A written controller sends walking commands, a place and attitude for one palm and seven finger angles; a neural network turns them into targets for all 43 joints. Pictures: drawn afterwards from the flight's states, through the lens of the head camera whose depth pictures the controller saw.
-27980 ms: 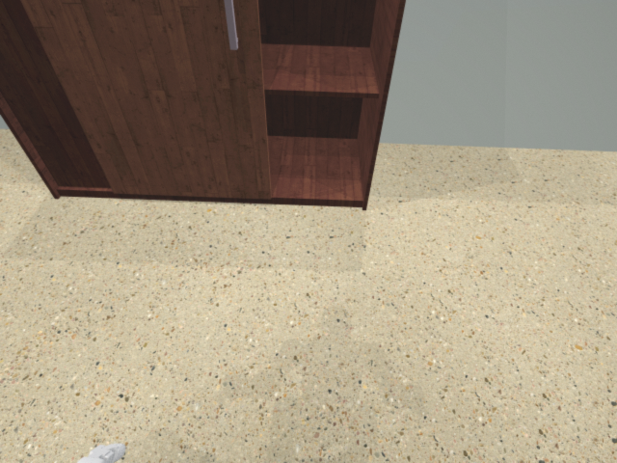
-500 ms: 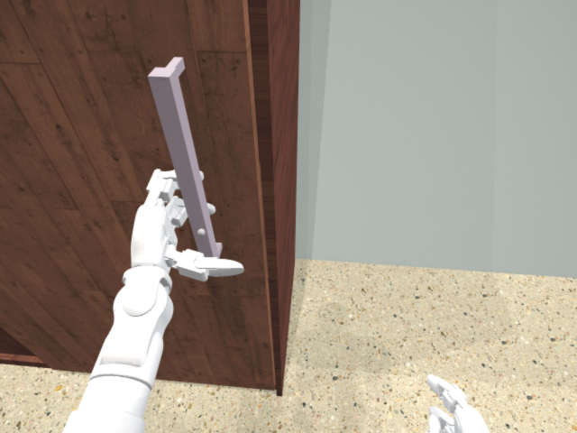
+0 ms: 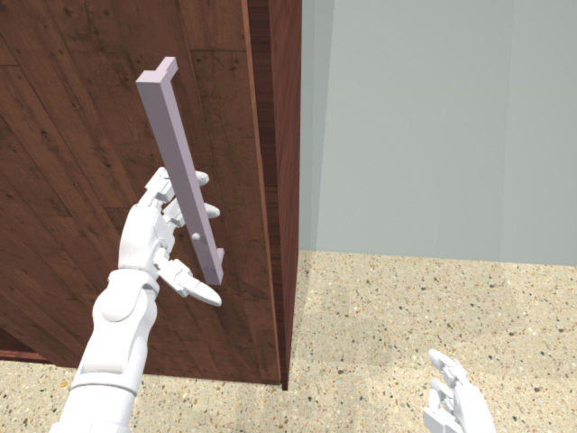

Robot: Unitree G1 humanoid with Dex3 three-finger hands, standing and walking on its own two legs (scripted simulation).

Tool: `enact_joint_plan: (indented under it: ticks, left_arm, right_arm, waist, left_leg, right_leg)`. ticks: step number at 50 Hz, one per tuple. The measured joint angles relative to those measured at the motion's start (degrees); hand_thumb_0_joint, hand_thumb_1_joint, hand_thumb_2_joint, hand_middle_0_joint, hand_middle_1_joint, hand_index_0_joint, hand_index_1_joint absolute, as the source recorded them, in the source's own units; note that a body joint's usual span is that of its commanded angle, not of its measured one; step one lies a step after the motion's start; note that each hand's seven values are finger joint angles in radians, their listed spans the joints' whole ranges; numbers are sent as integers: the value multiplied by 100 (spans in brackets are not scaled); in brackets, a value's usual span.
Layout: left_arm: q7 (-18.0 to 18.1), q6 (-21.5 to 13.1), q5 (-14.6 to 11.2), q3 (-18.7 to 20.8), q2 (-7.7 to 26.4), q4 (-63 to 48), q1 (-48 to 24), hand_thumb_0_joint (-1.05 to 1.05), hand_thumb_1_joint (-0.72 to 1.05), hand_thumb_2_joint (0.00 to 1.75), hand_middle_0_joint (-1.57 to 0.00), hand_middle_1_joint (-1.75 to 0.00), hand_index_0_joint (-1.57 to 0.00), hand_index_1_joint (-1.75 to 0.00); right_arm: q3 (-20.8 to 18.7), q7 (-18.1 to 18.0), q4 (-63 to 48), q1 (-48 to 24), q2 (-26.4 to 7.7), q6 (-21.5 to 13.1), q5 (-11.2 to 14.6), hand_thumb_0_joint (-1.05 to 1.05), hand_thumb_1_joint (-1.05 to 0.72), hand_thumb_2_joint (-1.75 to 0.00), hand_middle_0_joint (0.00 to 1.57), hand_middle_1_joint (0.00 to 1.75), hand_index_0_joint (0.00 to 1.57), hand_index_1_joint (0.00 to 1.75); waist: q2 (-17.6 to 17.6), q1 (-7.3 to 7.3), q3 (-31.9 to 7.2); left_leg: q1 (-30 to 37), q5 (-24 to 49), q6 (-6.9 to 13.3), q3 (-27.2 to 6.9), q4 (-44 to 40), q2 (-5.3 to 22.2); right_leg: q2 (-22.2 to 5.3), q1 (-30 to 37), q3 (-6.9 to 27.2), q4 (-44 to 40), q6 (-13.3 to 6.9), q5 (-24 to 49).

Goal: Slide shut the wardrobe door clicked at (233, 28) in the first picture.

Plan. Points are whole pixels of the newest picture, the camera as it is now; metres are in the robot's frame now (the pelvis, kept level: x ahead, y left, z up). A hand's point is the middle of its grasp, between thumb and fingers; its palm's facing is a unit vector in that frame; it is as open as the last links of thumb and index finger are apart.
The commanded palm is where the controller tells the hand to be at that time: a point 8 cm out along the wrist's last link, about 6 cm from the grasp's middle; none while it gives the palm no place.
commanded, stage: slip the hand off the handle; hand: left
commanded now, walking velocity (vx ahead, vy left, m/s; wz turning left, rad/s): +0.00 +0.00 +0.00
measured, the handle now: (196, 195) +0.37 +0.15 +0.16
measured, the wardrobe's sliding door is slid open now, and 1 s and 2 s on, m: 0.00 0.00 0.00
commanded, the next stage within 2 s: draw the hand back to the body in 1.34 s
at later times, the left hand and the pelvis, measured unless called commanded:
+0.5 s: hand (136, 241) +0.31 +0.22 +0.13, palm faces +0.02 -1.00 -0.03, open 14.7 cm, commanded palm +0.27 +0.26 +0.13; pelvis +0.00 +0.05 +0.00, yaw +0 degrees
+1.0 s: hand (127, 308) +0.22 +0.20 +0.13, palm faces +0.06 -1.00 -0.07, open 14.7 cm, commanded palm +0.18 +0.25 +0.13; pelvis +0.00 +0.02 +0.00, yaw +2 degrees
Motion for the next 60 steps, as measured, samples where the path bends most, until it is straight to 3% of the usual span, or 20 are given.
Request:
enact_joint_plan:
  ticks: [7,14,22,29,34,40,48,54,60]
  left_arm:
    - [142,308,-38,262,-4,-128,225,-1,-55,20,-43,-119,-29,-117]
    - [171,261,-26,551,206,-109,310,-1,-55,20,-35,-117,-27,-116]
    - [-148,171,-156,456,241,-58,120,-1,-55,20,-29,-117,-26,-115]
    - [-71,428,-69,130,3,-869,921,-1,-55,20,-27,-116,-25,-115]
    - [74,495,-30,94,-35,-1518,1632,-1,-55,20,-26,-115,-25,-115]
    - [180,501,-45,201,42,-2028,2129,-1,-55,20,-26,-115,-25,-115]
    - [-139,427,-208,103,84,-2330,2465,-1,-55,20,-26,-115,-25,-115]
    - [-234,463,-312,356,210,-2500,2916,-1,-55,20,-26,-115,-25,-115]
    - [-345,251,-482,563,295,-2646,3165,-1,-55,20,-26,-115,-25,-115]
  right_arm:
    - [99,-44,-123,52,137,101,-12,1,-91,-90,20,30,21,30]
    - [122,-90,-72,272,104,77,-22,1,-90,-90,20,30,21,30]
    - [132,-205,154,430,29,-44,7,1,-90,-90,20,30,21,30]
    - [86,-84,57,498,60,-119,-60,1,-90,-90,20,30,21,30]
    - [117,-11,-42,369,145,-63,-102,1,-90,-90,20,30,21,30]
    - [142,-17,-154,194,121,-61,-99,1,-90,-90,20,30,21,30]
    - [220,-140,-143,65,77,-132,-75,1,-90,-90,20,30,21,30]
    - [217,-143,-178,139,89,-189,-79,1,-90,-90,20,30,21,30]
    - [153,-185,-97,265,-33,-328,-74,1,-90,-90,20,30,21,30]
  waist:
    - [-8,-41,-95]
    - [-6,-15,-27]
    - [-1,15,12]
    - [49,-6,-125]
    - [19,14,-142]
    - [73,136,-46]
    - [142,208,-37]
    - [123,152,-82]
    - [183,156,-90]
  left_leg:
    - [128,-70,119,110,9,-64]
    - [96,-132,214,96,152,-136]
    - [15,-147,299,66,241,-240]
    - [153,-173,325,144,156,-265]
    - [260,-200,305,162,142,-239]
    - [269,-220,251,39,239,-195]
    - [221,-208,183,-105,290,-169]
    - [251,-232,99,-124,275,-89]
    - [218,-293,49,-216,374,-45]
  right_leg:
    - [-57,113,114,-3,113,-35]
    - [-129,147,101,40,211,-62]
    - [-236,111,72,87,308,-83]
    - [-257,200,156,62,353,-118]
    - [-228,281,173,84,327,-153]
    - [-192,361,45,96,265,-165]
    - [-171,353,-103,136,184,-192]
    - [-91,365,-123,137,95,-215]
    - [-49,381,-217,175,46,-270]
